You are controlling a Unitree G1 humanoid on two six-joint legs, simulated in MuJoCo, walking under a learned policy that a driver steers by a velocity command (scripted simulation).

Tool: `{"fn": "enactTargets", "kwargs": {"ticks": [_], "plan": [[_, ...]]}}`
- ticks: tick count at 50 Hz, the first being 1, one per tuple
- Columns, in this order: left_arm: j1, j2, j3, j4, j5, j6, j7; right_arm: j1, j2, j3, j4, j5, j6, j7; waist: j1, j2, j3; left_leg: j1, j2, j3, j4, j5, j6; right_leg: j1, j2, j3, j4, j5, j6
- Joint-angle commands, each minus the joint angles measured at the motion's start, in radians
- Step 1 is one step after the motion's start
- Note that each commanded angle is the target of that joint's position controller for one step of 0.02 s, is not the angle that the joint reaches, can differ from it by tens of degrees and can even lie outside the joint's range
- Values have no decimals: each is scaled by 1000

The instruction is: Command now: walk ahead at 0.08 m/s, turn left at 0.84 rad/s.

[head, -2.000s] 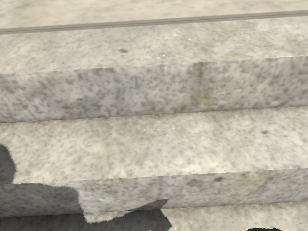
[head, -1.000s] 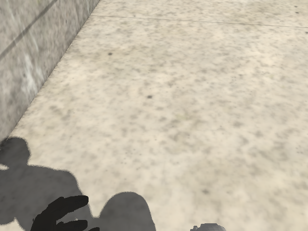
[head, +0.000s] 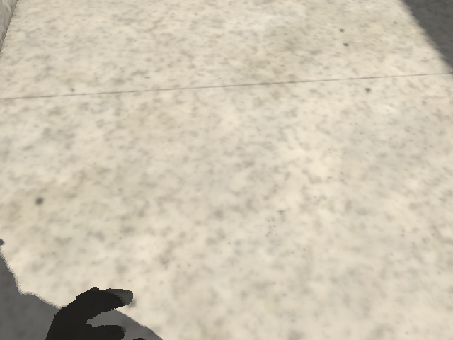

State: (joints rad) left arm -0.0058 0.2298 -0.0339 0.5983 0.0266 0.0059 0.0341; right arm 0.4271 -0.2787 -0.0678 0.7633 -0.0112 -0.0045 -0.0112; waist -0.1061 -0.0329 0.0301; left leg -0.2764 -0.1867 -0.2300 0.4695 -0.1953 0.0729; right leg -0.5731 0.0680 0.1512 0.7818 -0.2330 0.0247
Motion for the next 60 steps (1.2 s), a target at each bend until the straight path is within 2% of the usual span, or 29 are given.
{"fn": "enactTargets", "kwargs": {"ticks": [1,3,4,5,6,8,10,18,21,23,24,25,26,27,28,30,33,36,41,45,46,47,48,49,50,51,53,56,60], "plan": [[34,118,38,-74,-17,-38,17,-49,-176,-58,-95,-5,16,-5,77,178,-85,93,229,-331,-4,465,83,109,22,-3,-150,-30,-13],[127,122,43,-53,-15,-62,23,-117,-154,-58,-123,10,28,-5,119,161,-61,-35,171,-323,50,250,13,338,-24,2,-396,113,-40],[138,181,58,-55,-6,-62,31,-51,-91,-43,-136,23,30,-2,78,-4,-127,-132,106,-204,200,-197,-35,507,-248,168,-432,195,-104],[109,247,67,-73,-2,-35,32,23,-72,-35,-154,21,31,-14,30,-198,-165,-270,-41,49,425,-552,-67,562,-486,436,-468,382,-228],[174,195,70,-53,-11,-21,32,-5,-164,-53,-142,-25,32,-13,68,-157,-185,-312,28,120,622,-491,-87,534,-499,448,-470,479,-301],[112,105,48,-70,-11,-11,32,-65,-176,-62,-124,-32,50,7,52,-64,-102,-306,103,142,732,-317,-118,431,-365,204,-472,373,-251],[74,112,51,-86,3,-14,32,-69,-169,-60,-126,-18,75,29,44,-121,-88,-288,118,186,832,-233,-144,366,-288,47,-477,373,-227],[184,184,101,-51,16,-21,17,-219,-113,-22,-210,1,100,71,105,-144,-91,-216,209,237,527,-222,-119,379,-348,-106,-482,140,-219],[237,214,114,-13,21,-17,1,-214,-95,-7,-218,8,90,65,126,-174,-125,-31,147,281,288,-317,-64,329,-333,-110,-428,183,-219],[241,206,107,13,-1,1,-10,-107,-72,4,-175,1,74,51,69,-132,-109,140,118,301,-34,-117,-30,256,-298,-139,-331,282,-172],[300,163,97,35,-4,4,-24,-82,-94,8,-158,-12,63,42,77,-19,-105,267,191,186,-153,-40,-21,148,-248,-180,-252,154,-100],[330,24,56,-5,0,6,-44,-99,-170,9,-193,-17,50,31,96,292,-133,333,546,-188,-244,15,38,-20,-136,-267,-88,-286,-3],[271,73,66,6,-8,26,-27,-151,-174,11,-209,-30,40,10,51,285,-70,30,593,-140,-235,120,121,102,-127,-151,-43,-327,4],[229,112,80,4,-28,37,-32,-219,-126,26,-207,-41,35,0,79,250,-12,-19,518,-35,-235,105,116,152,-100,-112,45,-265,-8],[242,139,95,22,-33,40,-38,-263,-133,26,-203,-33,32,-7,104,253,35,-45,468,52,-229,114,99,129,-63,-105,132,-215,-14],[331,192,126,78,-16,37,-40,-279,-135,22,-212,-10,34,-24,132,237,18,46,423,158,-188,285,88,73,-44,-134,289,-177,-14],[332,169,130,84,-18,41,-43,-252,-89,29,-223,-6,32,-35,117,149,-40,163,458,207,-148,393,117,14,-54,-152,429,-179,16],[271,141,125,50,-16,55,-54,-223,-74,26,-219,-15,30,-47,85,161,-28,225,484,221,-158,275,134,-43,-81,-167,365,-160,31],[227,103,110,-12,-12,65,-77,-199,-99,8,-199,-29,19,-40,75,183,-42,207,527,267,-111,311,135,77,-106,-201,111,-231,-4],[241,122,115,-35,-17,58,-87,-227,-127,-8,-182,-22,11,-20,99,204,-70,124,522,353,-9,307,74,249,-75,-261,-101,-194,-51],[273,125,118,-26,-11,50,-87,-222,-131,-12,-172,-14,14,-16,128,156,-77,66,504,398,65,243,28,340,-62,-255,-214,-89,-64],[343,174,133,0,-7,42,-75,-187,-125,-16,-154,-10,11,-8,163,23,-88,-52,450,439,214,66,-39,472,-89,-132,-344,16,-96],[382,319,161,-16,-9,33,-58,-162,-46,3,-192,-23,20,3,141,-273,-72,-332,315,484,502,-469,-118,582,-373,292,-418,343,-174],[432,377,185,-28,-22,33,-44,-303,-63,11,-260,-33,32,-7,221,-265,-100,-426,191,261,633,-538,-132,520,-453,477,-457,510,-340],[415,322,173,-17,-22,37,-41,-318,-88,9,-252,-25,36,-11,201,-166,-70,-452,219,198,699,-446,-128,517,-409,377,-468,351,-350],[341,289,164,-34,-20,45,-39,-297,-109,4,-238,-25,28,2,170,-123,-52,-462,245,184,655,-308,-119,487,-325,313,-507,-95,-313],[247,252,151,-62,-21,53,-45,-289,-144,-11,-208,-52,16,22,143,-119,-30,-439,236,215,622,-158,-124,425,-229,299,-593,-466,-263],[264,215,131,-48,-4,15,-47,-228,-120,-6,-149,-45,16,41,133,-88,-76,-450,236,239,577,-54,-138,497,-212,241,-611,-393,-243],[356,214,121,12,-7,-38,-48,-270,-100,5,-130,-25,2,51,162,-91,-31,-479,271,241,470,64,-126,541,-250,181,-677,-308,-234]]}}
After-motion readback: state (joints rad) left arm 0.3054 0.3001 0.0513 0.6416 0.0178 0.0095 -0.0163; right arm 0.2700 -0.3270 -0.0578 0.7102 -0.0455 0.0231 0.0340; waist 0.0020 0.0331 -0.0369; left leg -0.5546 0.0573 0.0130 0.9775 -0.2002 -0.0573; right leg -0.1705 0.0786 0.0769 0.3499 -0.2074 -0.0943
